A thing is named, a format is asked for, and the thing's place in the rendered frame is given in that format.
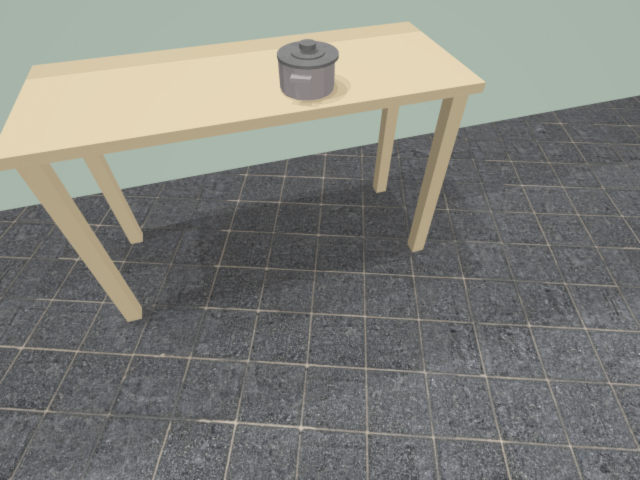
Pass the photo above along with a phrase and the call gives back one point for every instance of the table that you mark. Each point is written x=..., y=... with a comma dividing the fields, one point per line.
x=90, y=107

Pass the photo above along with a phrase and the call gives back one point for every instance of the knob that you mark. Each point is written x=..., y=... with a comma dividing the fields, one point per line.
x=307, y=45

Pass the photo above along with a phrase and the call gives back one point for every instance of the pot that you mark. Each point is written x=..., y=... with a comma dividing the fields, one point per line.
x=306, y=84

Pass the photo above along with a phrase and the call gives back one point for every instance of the lid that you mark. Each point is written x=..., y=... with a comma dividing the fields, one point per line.
x=292, y=56

